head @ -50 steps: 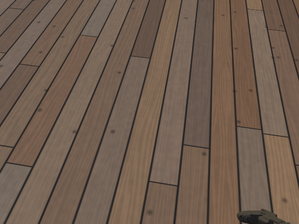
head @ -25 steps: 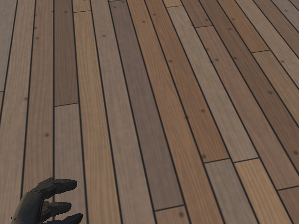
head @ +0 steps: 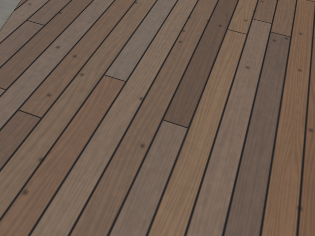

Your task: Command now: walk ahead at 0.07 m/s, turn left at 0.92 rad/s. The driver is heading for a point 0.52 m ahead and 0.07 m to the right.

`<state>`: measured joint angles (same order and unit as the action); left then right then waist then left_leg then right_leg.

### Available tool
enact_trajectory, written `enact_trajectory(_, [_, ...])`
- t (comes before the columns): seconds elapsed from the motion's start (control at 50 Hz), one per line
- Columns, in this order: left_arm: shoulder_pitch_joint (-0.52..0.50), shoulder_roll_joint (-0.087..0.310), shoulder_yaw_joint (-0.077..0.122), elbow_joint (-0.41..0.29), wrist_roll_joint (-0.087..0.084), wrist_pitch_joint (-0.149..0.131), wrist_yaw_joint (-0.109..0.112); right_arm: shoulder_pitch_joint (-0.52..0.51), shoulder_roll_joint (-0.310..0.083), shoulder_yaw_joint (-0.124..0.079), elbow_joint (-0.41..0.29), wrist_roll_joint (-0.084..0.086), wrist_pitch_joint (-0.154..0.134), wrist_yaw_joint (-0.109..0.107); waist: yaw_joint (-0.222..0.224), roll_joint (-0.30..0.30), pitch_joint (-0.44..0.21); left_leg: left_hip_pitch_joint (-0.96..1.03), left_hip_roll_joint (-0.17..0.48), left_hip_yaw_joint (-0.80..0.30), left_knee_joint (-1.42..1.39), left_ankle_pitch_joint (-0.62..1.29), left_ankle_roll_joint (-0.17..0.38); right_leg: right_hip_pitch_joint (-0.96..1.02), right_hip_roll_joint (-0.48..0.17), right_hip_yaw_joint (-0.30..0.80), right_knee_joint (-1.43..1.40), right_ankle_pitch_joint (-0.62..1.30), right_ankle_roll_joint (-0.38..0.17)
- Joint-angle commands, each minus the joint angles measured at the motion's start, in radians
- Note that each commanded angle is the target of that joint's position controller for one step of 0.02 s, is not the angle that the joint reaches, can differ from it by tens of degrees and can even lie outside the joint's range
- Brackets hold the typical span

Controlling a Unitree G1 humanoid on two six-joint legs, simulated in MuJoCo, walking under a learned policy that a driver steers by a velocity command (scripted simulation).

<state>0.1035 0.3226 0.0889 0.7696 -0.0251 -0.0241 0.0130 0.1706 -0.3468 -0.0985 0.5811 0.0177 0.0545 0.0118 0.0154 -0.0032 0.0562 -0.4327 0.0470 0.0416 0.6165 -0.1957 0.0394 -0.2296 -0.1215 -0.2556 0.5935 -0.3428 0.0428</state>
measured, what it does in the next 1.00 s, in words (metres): walks ahead, turning right: right foot, then left foot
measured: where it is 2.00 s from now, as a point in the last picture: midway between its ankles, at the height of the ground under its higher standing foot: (210, 229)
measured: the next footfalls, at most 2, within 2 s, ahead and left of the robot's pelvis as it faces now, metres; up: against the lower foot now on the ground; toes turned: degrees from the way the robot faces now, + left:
right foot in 0.40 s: +0.09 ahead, -0.13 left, +0.00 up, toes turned +0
left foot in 0.76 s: +0.13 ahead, +0.09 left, +0.00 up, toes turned -23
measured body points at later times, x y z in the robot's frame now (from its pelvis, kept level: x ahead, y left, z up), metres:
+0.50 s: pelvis +0.05 -0.03 +0.01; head +0.07 -0.05 +0.45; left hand +0.14 +0.26 -0.09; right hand +0.26 -0.28 -0.09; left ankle +0.04 +0.10 -0.67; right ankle +0.05 -0.13 -0.72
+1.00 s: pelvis +0.13 -0.05 +0.02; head +0.15 -0.03 +0.47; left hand +0.43 +0.09 -0.06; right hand +0.00 -0.31 -0.09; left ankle +0.09 +0.11 -0.72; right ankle +0.14 -0.22 -0.65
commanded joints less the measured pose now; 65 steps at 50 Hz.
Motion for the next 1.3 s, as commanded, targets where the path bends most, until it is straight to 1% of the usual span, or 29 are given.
enact_trajectory(0.02, [0.006,0.037,0.001,-0.116,0.049,-0.005,-0.014,0.166,-0.307,-0.085,-0.069,-0.034,-0.013,-0.024,-0.032,0.417,-0.209,0.531,0.302,-0.609,-0.197,0.655,0.329,-0.474,0.112,0.106,0.568,-0.347,0.051])
enact_trajectory(0.04, [-0.066,0.088,0.011,-0.116,0.046,-0.001,-0.012,0.165,-0.246,-0.071,-0.086,-0.038,-0.035,-0.008,-0.102,0.235,-0.301,0.513,0.304,-0.628,-0.245,0.487,0.351,-0.502,0.119,0.309,0.672,-0.333,0.032])
enact_trajectory(0.08, [-0.081,0.096,0.016,-0.113,0.024,-0.001,0.003,0.083,-0.201,-0.057,-0.082,-0.008,-0.053,-0.013,-0.047,0.097,-0.207,0.399,0.207,-0.492,-0.263,0.282,0.243,-0.506,0.093,0.35,0.613,-0.164,-0.007])
enact_trajectory(0.14, [0.012,0.106,0.018,-0.051,0.027,0.019,0.01,-0.044,-0.103,-0.01,-0.116,-0.025,-0.034,-0.04,0.004,0.114,-0.228,0.257,0.17,-0.321,-0.235,0.419,0.195,-0.348,0.081,0.293,0.552,-0.055,0.02])
enact_trajectory(0.24, [0.049,0.006,-0.031,-0.02,0.014,0.034,-0.006,-0.049,-0.011,0.033,-0.053,-0.052,-0.045,-0.039,-0.023,0.125,-0.234,0.182,0.15,-0.195,-0.24,0.292,0.178,-0.122,0.04,0.269,0.248,0.029,0.035])
enact_trajectory(0.32, [0.03,0.105,-0.005,-0.063,0.002,0.04,-0.011,-0.058,-0.1,0.006,-0.013,-0.045,-0.035,-0.04,-0.043,0.157,-0.117,0.166,0.21,-0.237,-0.244,0.136,0.194,-0.144,0.075,0.219,0.186,-0.017,0.002])
enact_trajectory(0.38, [0.1,0.08,-0.004,-0.055,0.009,0.038,-0.02,-0.082,-0.082,0.003,0.002,-0.014,-0.028,-0.056,-0.006,0.122,-0.099,0.197,0.196,-0.196,-0.148,0.176,0.136,-0.102,0.092,0.199,0.006,0.093,-0.051])
enact_trajectory(0.4, [0.109,0.106,0.004,-0.062,0.017,0.037,-0.02,-0.058,-0.064,0.001,0.011,-0.007,-0.029,-0.061,-0.012,0.043,-0.082,0.174,0.136,-0.137,-0.053,0.079,0.07,-0.079,0.057,0.288,-0.098,0.283,-0.093])
enact_trajectory(0.42, [0.112,0.202,0.03,-0.074,0.017,0.033,-0.007,-0.04,-0.027,0.003,-0.014,-0.034,-0.033,-0.063,-0.065,-0.199,-0.071,0.054,-0.018,0.009,0.175,-0.075,-0.03,-0.04,-0.1,0.574,-0.181,0.521,-0.192])
enact_trajectory(0.44, [0.154,0.236,0.041,-0.082,0.033,0.027,-0.006,-0.177,-0.021,0.008,-0.057,-0.039,-0.041,-0.068,0.028,-0.314,-0.037,-0.158,-0.167,-0.019,0.344,-0.375,-0.077,0.028,-0.22,0.834,-0.294,0.555,-0.362])
enact_trajectory(0.46, [0.196,0.212,0.037,-0.08,0.059,0.01,-0.006,-0.212,-0.024,0.003,-0.065,-0.033,-0.045,-0.068,0.054,-0.236,-0.073,-0.225,-0.142,-0.121,0.522,-0.468,-0.076,0.083,-0.234,0.859,-0.309,0.521,-0.392])
enact_trajectory(0.52, [0.076,0.153,0.033,-0.118,0.002,0.007,0.018,-0.165,-0.019,-0.008,-0.029,-0.027,-0.04,-0.065,-0.012,-0.102,-0.112,-0.238,-0.092,-0.17,0.524,-0.282,-0.088,0.128,-0.108,0.676,-0.234,0.508,-0.265])
enact_trajectory(0.6, [0.091,0.139,0.044,-0.143,-0.002,0.05,0.044,-0.178,0.039,0.004,-0.023,-0.014,-0.06,-0.047,-0.001,-0.115,-0.173,-0.151,-0.129,-0.142,0.282,-0.185,-0.117,0.163,-0.031,0.656,-0.207,0.492,-0.234])
enact_trajectory(0.64, [0.117,0.142,0.049,-0.153,-0.015,0.055,0.046,-0.156,0.032,0.003,-0.01,-0.001,-0.075,-0.025,0.012,-0.135,-0.21,-0.048,-0.132,-0.133,0.13,-0.172,-0.108,0.108,-0.008,0.705,-0.274,-0.025,-0.237])
enact_trajectory(0.7, [0.077,0.156,0.046,-0.18,-0.011,0.045,0.029,-0.107,-0.008,-0.015,0.002,0.022,-0.106,-0.002,-0.021,-0.225,-0.135,0.146,-0.145,-0.113,-0.031,-0.213,-0.089,-0.091,0.004,0.8,-0.334,-0.3,-0.24])
enact_trajectory(0.74, [0.009,0.119,0.031,-0.215,-0.018,0.045,0.024,0.003,-0.027,-0.031,0.046,0.029,-0.128,-0.005,-0.091,-0.183,-0.092,0.355,-0.101,-0.108,-0.252,-0.053,-0.059,-0.253,0.059,0.778,-0.274,-0.3,-0.185])
enact_trajectory(0.78, [0.066,-0.022,-0.01,-0.226,-0.001,0.038,0.014,0.177,-0.093,-0.045,0.082,0.007,-0.137,-0.019,-0.107,0.076,-0.188,0.675,0.216,-0.406,-0.309,-0.271,0.017,-0.52,0.215,0.509,0.255,-0.275,-0.084])
enact_trajectory(0.8, [0.027,0.017,-0.005,-0.306,-0.024,0.016,0.007,0.122,-0.161,-0.053,0.067,-0.049,-0.147,-0.005,-0.062,0.233,-0.078,0.556,0.382,-0.76,-0.431,-0.587,0.128,-0.765,0.162,0.493,0.395,-0.169,-0.083])
enact_trajectory(0.82, [0.009,0.083,0.005,-0.302,-0.023,0.006,0.001,0.047,-0.124,-0.047,0.042,-0.038,-0.16,-0.01,-0.042,0.207,-0.003,0.5,0.381,-0.729,-0.454,-0.635,0.146,-0.809,0.081,0.458,0.509,-0.082,-0.075])
enact_trajectory(0.84, [-0.089,0.15,0.028,-0.291,0.103,0.029,-0.042,0.05,-0.086,-0.019,0.054,-0.083,-0.129,-0.017,-0.071,0.061,0.031,0.412,0.346,-0.605,-0.477,-0.628,0.109,-0.783,0.115,0.39,0.548,-0.002,-0.065])
enact_trajectory(0.92, [0.038,0.051,-0.001,-0.231,0.081,0.028,-0.099,0.159,-0.076,0.002,0.121,-0.06,-0.146,-0.005,-0.041,0.109,0.029,0.272,0.171,-0.352,-0.506,-0.405,0.08,-0.609,0.167,0.437,0.569,0.184,-0.052])
enact_trajectory(1.04, [-0.204,0.025,-0.04,-0.282,0.063,0.004,-0.108,0.269,-0.083,0.003,0.183,-0.04,-0.141,0.007,-0.119,0.169,0.059,0.254,0.135,-0.259,-0.547,-0.16,0.123,-0.381,0.099,0.218,0.138,0.183,-0.022])
enact_trajectory(1.12, [0.004,0.047,-0.023,-0.218,0.067,-0.025,-0.059,0.311,-0.131,-0.008,0.245,-0.036,-0.126,0.002,-0.009,0.147,-0.026,0.281,0.124,-0.215,-0.224,0.568,0.096,0.031,0.203,0.182,-0.12,0.118,-0.065])
enact_trajectory(1.14, [0.153,0.092,-0.005,-0.181,0.085,-0.041,-0.033,0.311,-0.126,-0.007,0.247,-0.021,-0.131,0.003,0.064,0.123,-0.148,0.19,0.062,-0.164,0.004,0.576,0.062,0.279,0.152,0.217,-0.123,0.181,-0.082])
enact_trajectory(1.16, [0.316,0.211,0.041,-0.21,-0.014,-0.052,-0.002,0.291,-0.028,0.032,0.184,0.016,-0.148,-0.006,0.157,-0.009,-0.353,-0.089,0.022,-0.193,0.306,0.127,0.018,0.646,-0.135,0.519,-0.069,0.314,-0.136])
enact_trajectory(1.18, [0.328,0.246,0.037,-0.193,0.011,-0.045,0.004,0.336,0.038,0.05,0.142,0.032,-0.159,-0.023,0.102,-0.28,-0.477,-0.31,-0.066,-0.159,0.592,-0.399,-0.033,0.71,-0.385,0.87,-0.165,0.376,-0.243])
enact_trajectory(1.2, [0.311,0.155,0.016,-0.192,0.031,-0.05,0.003,0.288,-0.07,0.02,0.145,0.043,-0.155,-0.035,0.109,-0.155,-0.384,-0.334,-0.012,-0.211,0.7,-0.353,-0.053,0.576,-0.347,0.831,-0.182,0.443,-0.253])
enact_trajectory(1.22, [0.251,0.105,0.003,-0.181,0.032,-0.049,0.004,0.23,-0.079,0.011,0.125,0.04,-0.141,-0.039,0.079,-0.142,-0.251,-0.364,0.027,-0.165,0.697,-0.285,-0.066,0.457,-0.311,0.63,-0.188,0.57,-0.235])
enact_trajectory(1.3, [0.03,0.007,-0.013,-0.169,0.035,-0.056,-0.001,0.243,0.014,0.01,0.131,0.02,-0.059,-0.036,-0.054,-0.16,-0.058,-0.219,0.085,-0.082,0.652,-0.099,-0.093,0.081,-0.16,0.255,-0.317,0.689,-0.179])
